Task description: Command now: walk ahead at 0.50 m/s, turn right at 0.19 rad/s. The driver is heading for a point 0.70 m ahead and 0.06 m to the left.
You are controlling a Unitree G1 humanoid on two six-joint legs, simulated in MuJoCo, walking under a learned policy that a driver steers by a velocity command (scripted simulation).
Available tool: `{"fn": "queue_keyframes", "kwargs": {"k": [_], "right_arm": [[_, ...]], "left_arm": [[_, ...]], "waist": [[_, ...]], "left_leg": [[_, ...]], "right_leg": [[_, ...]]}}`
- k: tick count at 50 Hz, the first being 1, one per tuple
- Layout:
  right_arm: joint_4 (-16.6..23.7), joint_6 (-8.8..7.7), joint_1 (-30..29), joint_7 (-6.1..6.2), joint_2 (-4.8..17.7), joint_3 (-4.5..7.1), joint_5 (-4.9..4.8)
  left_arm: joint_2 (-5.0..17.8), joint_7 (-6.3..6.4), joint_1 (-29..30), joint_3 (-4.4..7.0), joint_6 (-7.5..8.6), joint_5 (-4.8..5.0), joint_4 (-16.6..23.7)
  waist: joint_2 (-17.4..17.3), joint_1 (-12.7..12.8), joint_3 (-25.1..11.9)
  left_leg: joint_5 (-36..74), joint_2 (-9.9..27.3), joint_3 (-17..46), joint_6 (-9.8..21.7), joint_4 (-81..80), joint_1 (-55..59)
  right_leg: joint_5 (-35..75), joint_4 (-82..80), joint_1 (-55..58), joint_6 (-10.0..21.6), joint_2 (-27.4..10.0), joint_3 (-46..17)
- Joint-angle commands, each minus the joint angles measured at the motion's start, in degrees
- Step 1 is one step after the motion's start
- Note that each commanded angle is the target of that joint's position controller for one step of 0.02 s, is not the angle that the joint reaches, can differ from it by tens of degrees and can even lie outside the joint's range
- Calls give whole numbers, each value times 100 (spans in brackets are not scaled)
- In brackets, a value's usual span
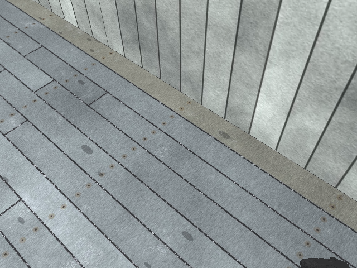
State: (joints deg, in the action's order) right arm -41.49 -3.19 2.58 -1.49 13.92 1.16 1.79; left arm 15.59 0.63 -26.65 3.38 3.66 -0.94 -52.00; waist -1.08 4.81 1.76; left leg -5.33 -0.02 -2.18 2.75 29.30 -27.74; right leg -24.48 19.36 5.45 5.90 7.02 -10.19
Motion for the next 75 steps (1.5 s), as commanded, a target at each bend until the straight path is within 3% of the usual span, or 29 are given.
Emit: {"fn": "queue_keyframes", "kwargs": {"k": [1, 2, 3, 5, 7, 21, 24, 26, 27, 28, 29, 30, 31, 34, 37, 45, 46, 47, 51, 52, 53, 54, 55, 57, 58, 66, 71, 73, 75], "right_arm": [[-182, -159, 2361, 225, 1300, 403, 126], [-297, -99, 2349, 177, 1776, 541, 155], [-216, -37, 1880, 106, 1201, 436, -25], [-171, -68, 1207, 68, 634, 287, -36], [-356, -138, 1289, 97, 540, 233, -65], [-1044, -293, 2303, 101, 844, 297, -86], [-1141, -250, 2254, 149, 908, 319, -74], [-1182, -188, 2111, 143, 958, 311, -110], [-1162, -171, 2072, 129, 838, 253, -84], [-871, -177, 2187, 60, 319, 88, -233], [-990, -139, 2464, 70, 470, 145, -271], [-970, -113, 2055, 69, 806, 211, -153], [-970, -126, 1964, 23, 646, 185, -165], [-1069, 48, 1936, 20, 501, 143, -56], [-1003, 110, 1487, -50, 441, 126, 37], [-526, -25, -132, -48, 231, 34, -95], [-653, 12, 56, -75, 302, 65, -26], [-640, 108, 344, -217, 382, 96, 61], [-792, 153, 1150, -181, 494, 176, -4], [-1020, -129, 2018, -24, 581, 238, 116], [-1120, -242, 2489, 42, 1254, 374, 235], [-1098, -268, 2608, 83, 1417, 352, 126], [-1155, -153, 2143, 112, 1114, 251, -184], [-743, 135, 535, 254, 359, 56, -217], [-730, 237, 278, 291, 272, -3, -171], [-1003, 516, 472, 333, 581, 103, -37], [-1299, 658, 570, 359, 505, 96, -265], [-1293, 752, 909, 229, 169, 71, -277], [-1366, 764, 770, 114, 273, 146, -121]], "left_arm": [[559, -27, 120, 66, 120, 21, 449], [206, -50, -765, 22, 91, 215, 418], [659, -10, -371, 62, 50, -17, 324], [547, -98, 437, 31, 54, -29, 482], [441, -174, 459, -1, -47, -110, 493], [178, -277, 2775, -205, -80, -68, 1082], [382, -252, 2742, -131, -2, -87, 1098], [435, -202, 1702, -67, 26, -183, 747], [612, -165, 722, 20, 91, -264, 433], [1228, -100, -86, 186, 107, -391, 362], [1335, -117, -183, 262, 53, -223, 205], [1084, -125, 525, 197, 36, -35, 303], [647, -144, 954, 75, 34, 53, 358], [272, -76, 1176, -57, 144, 25, 191], [322, -86, 835, -46, 246, 61, -18], [531, 7, 469, 71, 351, 5, -198], [639, 125, 502, 127, 341, 28, -120], [984, 290, 176, 256, 258, 129, -158], [588, 280, 682, 202, 132, 54, 13], [423, 183, 611, 108, 71, 97, -134], [21, 145, 312, -8, 69, 157, 26], [-360, 178, -503, -98, -16, 235, -59], [-355, 249, -1256, -140, -98, 279, -470], [156, 297, -20, -57, -233, -24, -326], [243, 314, 313, -16, -313, -103, -248], [-119, 367, 319, -131, -562, 8, -476], [-466, 303, -276, -215, -419, -102, -757], [260, 304, 305, -105, -307, -156, -465], [137, 348, 1279, -154, -256, 40, -256]], "waist": [[-264, -1265, -1580], [-1745, -764, -1940], [-608, -677, -1201], [63, -544, -220], [-284, -373, -136], [-385, -808, 151], [-416, -670, 196], [-286, -194, -335], [-91, 173, -892], [862, 339, -1721], [1354, 227, -2161], [669, -21, -1174], [572, -188, -542], [714, -577, 27], [520, -615, -1], [459, -282, 238], [-56, -257, 586], [44, -269, 390], [961, -597, -425], [1133, -1092, -852], [-158, -1101, -1517], [-735, -709, -2287], [-595, -500, -2913], [-231, -351, -1324], [-389, -275, -855], [-807, -426, -619], [-504, -172, -426], [1410, -594, 299], [1470, -795, 863]], "left_leg": [[-875, 1261, 1521, 580, -356, 3466], [-1122, 2500, 4301, 1364, -1142, 4416], [-1785, 2263, 4437, 1257, -1421, 3727], [-964, 1728, 2703, 1012, -1623, 2457], [-73, 1294, 1827, 800, -1805, 2028], [1866, 980, 508, 696, -1943, 2606], [2495, 1247, 600, 683, -1647, 2950], [3871, 1089, 370, 570, -390, 3036], [3363, 818, 179, 470, 802, 2420], [901, 275, -95, 203, 2828, 698], [-2611, -499, 181, 157, 4334, -439], [-2235, -78, 583, 268, 4595, -993], [-1788, 210, 662, 272, 4295, -885], [-1224, 478, 569, 166, 3410, -28], [-784, 576, 368, 54, 3228, -552], [708, 422, 1, -215, 1068, -646], [709, 332, -77, -174, 770, -978], [233, 240, -107, -85, 702, -1174], [604, -210, -344, 230, -265, 831], [2087, -232, -297, 192, -1232, 2016], [5126, 1271, 925, 543, -402, 3919], [8958, 2675, 2309, 1195, 289, 4313], [8284, 2757, 2297, 1846, -44, 3832], [3833, 1897, 1794, 1483, -848, 2136], [2923, 1485, 1494, 1185, -1062, 1539], [-1156, 1250, 1506, 885, -1852, 673], [-2814, 1029, 1499, 247, -2016, 168], [-2101, 23, 408, -303, -435, 163], [-1096, -61, 394, -339, 1192, 1600]], "right_leg": [[3883, 3514, -1566, 84, -863, 102], [-470, 5181, -3331, -137, 195, 550], [-219, 5558, -3856, -40, -219, 211], [591, 5113, -3783, -81, -627, 309], [727, 4692, -3490, -181, -846, 460], [2362, 1526, -3653, -475, -989, 1405], [1932, 1122, -3288, -190, -876, 1391], [1752, 698, -2080, 56, -528, 1556], [1712, 637, -803, 264, -751, 1311], [1291, 477, 976, 810, -2423, -780], [1105, -311, 1324, 1372, -3223, -2856], [792, -463, 582, 1245, -2958, -2151], [1186, -536, -228, 1059, -2671, -1347], [2378, -997, -1514, 580, -2047, -100], [2480, -1221, -1290, 689, -1984, 120], [2743, -1654, -1013, 279, -1708, 1380], [5023, -1040, -637, 192, -2051, 1304], [6647, -430, -36, 134, -2260, 1119], [6163, 764, -440, -45, -1706, 1691], [4194, 2163, -678, -264, -934, 2178], [856, 3756, -2433, -438, -523, 1972], [-1921, 5165, -2796, -414, -170, 1191], [-1247, 5360, -2277, -431, -371, 276], [-740, 5047, -2714, -563, -775, 566], [-557, 4697, -2695, -592, -815, 617], [-204, 2993, -2105, -464, -728, 1029], [632, 762, -926, -144, -718, 1110], [-1768, -1331, -2137, 225, -2214, -1153], [-2154, -1939, -4264, 249, -2361, -912]]}}
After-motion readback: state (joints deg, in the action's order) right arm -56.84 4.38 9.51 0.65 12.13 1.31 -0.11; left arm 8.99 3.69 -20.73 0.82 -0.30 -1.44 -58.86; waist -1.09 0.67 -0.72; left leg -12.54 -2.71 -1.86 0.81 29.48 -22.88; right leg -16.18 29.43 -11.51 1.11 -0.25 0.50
